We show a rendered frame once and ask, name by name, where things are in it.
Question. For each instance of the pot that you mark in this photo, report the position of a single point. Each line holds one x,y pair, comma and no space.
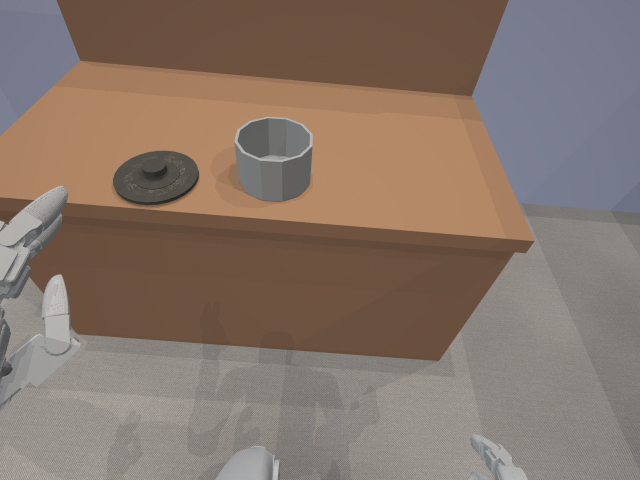
274,158

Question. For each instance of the knob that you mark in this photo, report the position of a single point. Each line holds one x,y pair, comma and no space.
154,167

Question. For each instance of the left robot hand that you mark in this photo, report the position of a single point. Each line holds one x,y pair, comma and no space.
20,241

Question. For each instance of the table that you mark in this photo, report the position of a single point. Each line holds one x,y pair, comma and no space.
409,217

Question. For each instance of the right robot hand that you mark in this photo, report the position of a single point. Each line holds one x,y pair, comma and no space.
497,459

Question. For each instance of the lid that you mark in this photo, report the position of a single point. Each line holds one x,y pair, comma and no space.
132,185

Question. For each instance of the left robot thigh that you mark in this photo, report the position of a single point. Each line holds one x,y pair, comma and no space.
251,464

